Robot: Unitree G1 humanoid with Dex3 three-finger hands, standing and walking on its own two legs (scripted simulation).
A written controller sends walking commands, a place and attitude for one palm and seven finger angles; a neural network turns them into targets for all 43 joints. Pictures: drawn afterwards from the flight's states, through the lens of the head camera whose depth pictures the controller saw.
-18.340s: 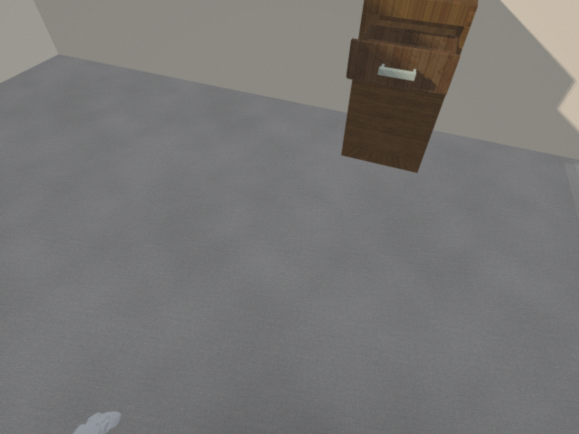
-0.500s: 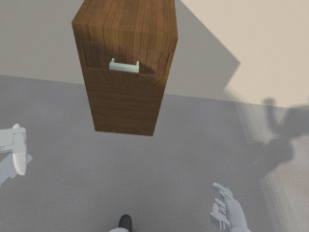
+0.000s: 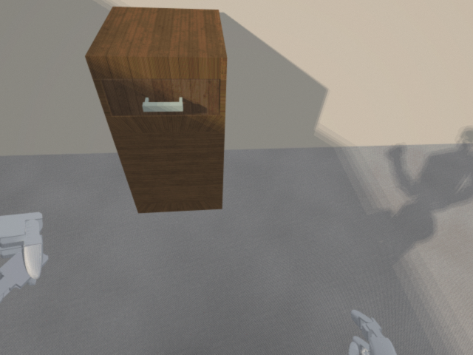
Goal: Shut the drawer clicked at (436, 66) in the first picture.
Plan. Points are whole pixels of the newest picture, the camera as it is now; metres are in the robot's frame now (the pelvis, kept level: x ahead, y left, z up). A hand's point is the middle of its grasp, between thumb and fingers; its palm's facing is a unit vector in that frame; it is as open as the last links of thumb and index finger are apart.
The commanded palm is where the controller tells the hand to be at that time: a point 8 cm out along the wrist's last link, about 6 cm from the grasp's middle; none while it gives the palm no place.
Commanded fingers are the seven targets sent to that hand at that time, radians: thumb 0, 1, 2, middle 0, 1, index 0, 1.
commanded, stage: stop stepping back and stand still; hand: left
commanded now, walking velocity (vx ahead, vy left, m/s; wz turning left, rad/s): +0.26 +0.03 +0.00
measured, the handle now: (163, 103) +0.90 +0.24 -0.09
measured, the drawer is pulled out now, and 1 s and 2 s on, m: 0.00 0.00 0.00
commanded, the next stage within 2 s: let the arm hang, fingers relaxed in 0.54 s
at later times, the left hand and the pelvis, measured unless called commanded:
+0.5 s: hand (0, 292) +0.16 +0.24 +0.18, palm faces +0.38 -0.82 -0.44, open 3.2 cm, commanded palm +0.10 +0.29 +0.18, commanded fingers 0.00 0.90 0.90 -1.40 -1.60 -1.40 -1.60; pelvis -0.02 +0.01 +0.00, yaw +2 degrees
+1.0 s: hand out of the picture -0.02 +0.22 -0.17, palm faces +0.07 -0.98 -0.20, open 3.4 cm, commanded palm none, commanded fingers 0.00 0.90 0.90 -0.64 -0.78 -0.64 -0.78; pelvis -0.04 +0.02 +0.00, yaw +4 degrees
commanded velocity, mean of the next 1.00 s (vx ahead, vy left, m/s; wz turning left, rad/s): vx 0.03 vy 0.02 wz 0.00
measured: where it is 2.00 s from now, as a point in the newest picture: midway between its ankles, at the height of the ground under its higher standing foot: outside the picture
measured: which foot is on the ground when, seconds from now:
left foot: down 0.00-0.00, up 0.02-0.20, down 0.22-1.00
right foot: down 0.00-1.00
